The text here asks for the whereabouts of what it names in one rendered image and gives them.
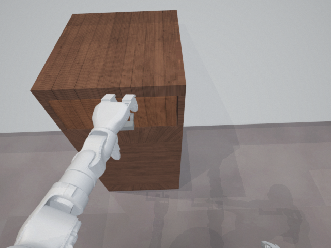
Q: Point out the left robot forearm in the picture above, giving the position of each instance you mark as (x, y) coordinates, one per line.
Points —
(71, 193)

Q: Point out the drawer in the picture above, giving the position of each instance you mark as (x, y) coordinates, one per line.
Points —
(152, 111)

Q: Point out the handle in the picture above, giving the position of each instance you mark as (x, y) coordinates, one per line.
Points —
(129, 124)

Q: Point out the left robot upper arm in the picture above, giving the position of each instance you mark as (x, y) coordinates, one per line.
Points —
(50, 228)

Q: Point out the cabinet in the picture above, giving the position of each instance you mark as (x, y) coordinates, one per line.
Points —
(137, 53)

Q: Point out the left robot hand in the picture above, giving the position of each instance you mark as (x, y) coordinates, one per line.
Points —
(113, 115)

